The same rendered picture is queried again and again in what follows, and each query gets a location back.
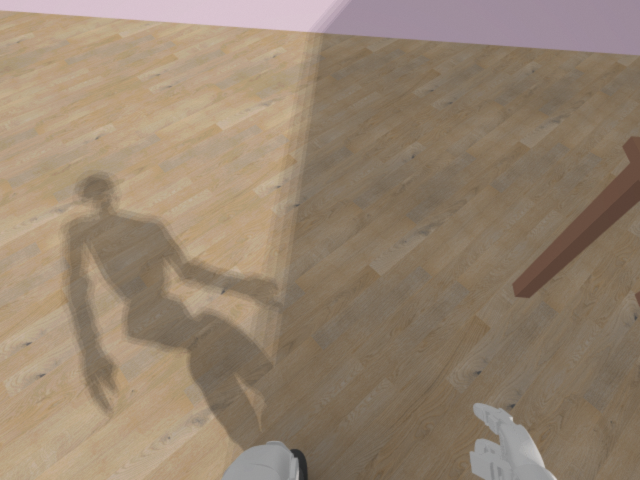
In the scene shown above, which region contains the right robot hand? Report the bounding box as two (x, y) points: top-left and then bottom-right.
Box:
(469, 403), (545, 480)

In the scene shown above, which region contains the left robot shin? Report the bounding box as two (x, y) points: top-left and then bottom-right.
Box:
(266, 441), (292, 453)

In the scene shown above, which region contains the robot left thigh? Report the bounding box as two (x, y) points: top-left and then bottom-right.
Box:
(221, 445), (299, 480)

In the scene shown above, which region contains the table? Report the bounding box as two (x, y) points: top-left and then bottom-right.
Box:
(512, 136), (640, 307)

